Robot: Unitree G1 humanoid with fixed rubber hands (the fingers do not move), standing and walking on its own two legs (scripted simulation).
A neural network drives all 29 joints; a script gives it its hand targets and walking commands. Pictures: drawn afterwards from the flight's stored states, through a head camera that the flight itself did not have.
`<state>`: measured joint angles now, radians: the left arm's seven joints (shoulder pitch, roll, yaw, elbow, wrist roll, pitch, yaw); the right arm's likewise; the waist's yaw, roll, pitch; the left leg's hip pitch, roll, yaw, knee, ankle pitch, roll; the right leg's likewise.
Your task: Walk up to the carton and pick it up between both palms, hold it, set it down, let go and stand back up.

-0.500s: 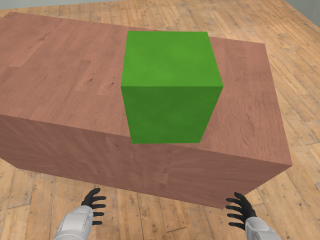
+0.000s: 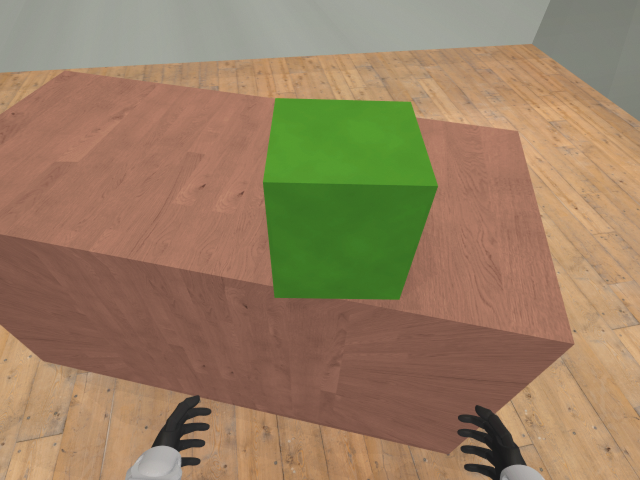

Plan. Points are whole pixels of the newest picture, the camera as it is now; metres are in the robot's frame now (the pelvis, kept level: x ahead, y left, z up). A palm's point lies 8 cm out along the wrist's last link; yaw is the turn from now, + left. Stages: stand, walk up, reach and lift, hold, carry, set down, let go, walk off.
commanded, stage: stand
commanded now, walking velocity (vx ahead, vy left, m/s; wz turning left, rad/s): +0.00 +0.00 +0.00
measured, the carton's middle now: (340, 203) +0.50 +0.01 +0.05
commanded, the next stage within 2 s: none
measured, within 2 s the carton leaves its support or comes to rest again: neither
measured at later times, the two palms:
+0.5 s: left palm out of the picture +0.05 +0.23 -0.14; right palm out of the picture +0.11 -0.23 -0.13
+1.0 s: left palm out of the picture +0.00 +0.21 -0.15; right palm out of the picture +0.02 -0.21 -0.15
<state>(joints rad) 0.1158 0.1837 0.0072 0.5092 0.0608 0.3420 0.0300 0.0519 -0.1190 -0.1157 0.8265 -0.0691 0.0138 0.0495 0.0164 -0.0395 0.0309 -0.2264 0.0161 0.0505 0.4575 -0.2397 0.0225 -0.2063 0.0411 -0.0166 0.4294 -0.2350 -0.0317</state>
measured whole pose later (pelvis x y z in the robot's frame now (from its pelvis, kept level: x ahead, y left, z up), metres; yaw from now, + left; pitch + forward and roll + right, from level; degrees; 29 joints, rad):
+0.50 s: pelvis +0.07 +0.01 +0.00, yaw +3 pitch +3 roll +0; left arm 0.40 0.17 0.01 0.99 0.02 -0.08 0.04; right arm 0.28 -0.18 -0.06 1.04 -0.02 -0.04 -0.01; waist -0.01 -0.03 -0.06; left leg -0.21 -0.03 0.00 0.45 -0.28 0.03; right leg -0.05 0.00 0.05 0.34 -0.33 0.01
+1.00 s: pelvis +0.04 +0.00 +0.00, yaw +4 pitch -1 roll +0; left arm 0.35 0.14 -0.01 1.12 0.01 -0.01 0.05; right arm 0.35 -0.13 -0.01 1.15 -0.02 -0.01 -0.04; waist -0.01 -0.02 0.01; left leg -0.19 -0.03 -0.01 0.47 -0.25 0.03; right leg -0.05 0.00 0.04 0.41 -0.34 0.01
